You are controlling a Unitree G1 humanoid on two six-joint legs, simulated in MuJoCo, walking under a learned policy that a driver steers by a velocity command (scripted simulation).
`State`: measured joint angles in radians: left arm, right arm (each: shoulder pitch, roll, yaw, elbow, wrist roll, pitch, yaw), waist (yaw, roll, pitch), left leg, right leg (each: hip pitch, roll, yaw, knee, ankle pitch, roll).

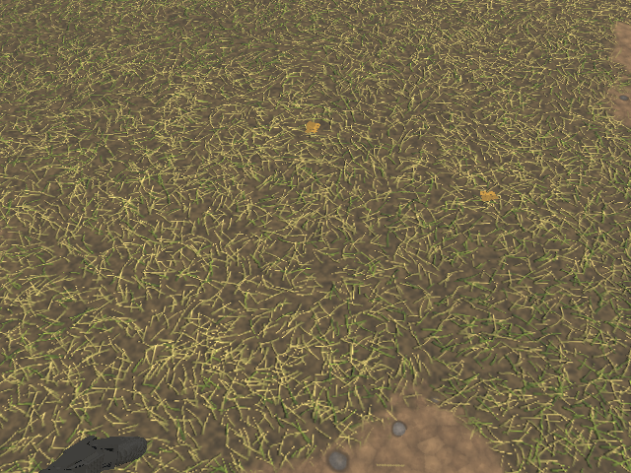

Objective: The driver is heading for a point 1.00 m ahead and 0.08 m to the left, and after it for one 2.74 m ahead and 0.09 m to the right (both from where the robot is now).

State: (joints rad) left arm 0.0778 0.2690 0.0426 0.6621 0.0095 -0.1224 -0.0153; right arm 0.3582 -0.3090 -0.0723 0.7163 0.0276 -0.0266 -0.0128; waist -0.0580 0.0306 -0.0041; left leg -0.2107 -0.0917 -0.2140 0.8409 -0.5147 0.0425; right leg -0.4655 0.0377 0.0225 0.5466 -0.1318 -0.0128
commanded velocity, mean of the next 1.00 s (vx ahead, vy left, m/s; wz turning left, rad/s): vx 0.50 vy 0.00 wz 0.27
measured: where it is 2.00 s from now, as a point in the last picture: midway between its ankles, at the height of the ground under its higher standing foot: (250, 287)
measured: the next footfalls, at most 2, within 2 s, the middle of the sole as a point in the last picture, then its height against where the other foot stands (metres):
left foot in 0.48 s outside the picture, level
right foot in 1.02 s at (290, 362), level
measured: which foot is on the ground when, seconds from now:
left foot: up 0.00-0.46, down 0.48-1.00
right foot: down 0.00-0.48, up 0.50-1.00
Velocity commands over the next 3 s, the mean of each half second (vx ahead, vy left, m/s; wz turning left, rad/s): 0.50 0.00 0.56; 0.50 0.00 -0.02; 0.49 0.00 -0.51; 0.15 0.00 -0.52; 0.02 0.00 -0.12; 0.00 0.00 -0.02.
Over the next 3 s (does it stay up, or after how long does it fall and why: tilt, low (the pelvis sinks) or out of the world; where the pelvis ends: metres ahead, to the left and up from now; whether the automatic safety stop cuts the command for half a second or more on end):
stays up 0.97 0.15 0.02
